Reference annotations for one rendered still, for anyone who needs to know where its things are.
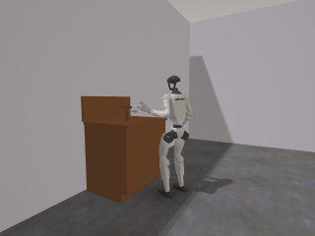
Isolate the right robot forearm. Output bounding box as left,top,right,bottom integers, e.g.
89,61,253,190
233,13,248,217
180,115,192,127

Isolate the robot right upper arm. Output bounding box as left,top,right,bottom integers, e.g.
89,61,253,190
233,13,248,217
183,93,193,117

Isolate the counter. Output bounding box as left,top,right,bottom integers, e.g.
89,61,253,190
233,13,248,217
81,96,167,204

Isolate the robot left hand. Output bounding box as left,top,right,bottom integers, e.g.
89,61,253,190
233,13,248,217
137,101,149,112

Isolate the right robot foot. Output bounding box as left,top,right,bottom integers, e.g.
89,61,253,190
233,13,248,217
172,184,187,192

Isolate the robot right shin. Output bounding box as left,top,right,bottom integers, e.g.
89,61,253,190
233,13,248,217
174,156,184,187

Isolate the left robot forearm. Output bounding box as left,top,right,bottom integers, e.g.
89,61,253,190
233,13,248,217
147,107,167,118

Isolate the robot left upper arm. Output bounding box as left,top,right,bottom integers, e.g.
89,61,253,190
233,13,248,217
161,93,171,119

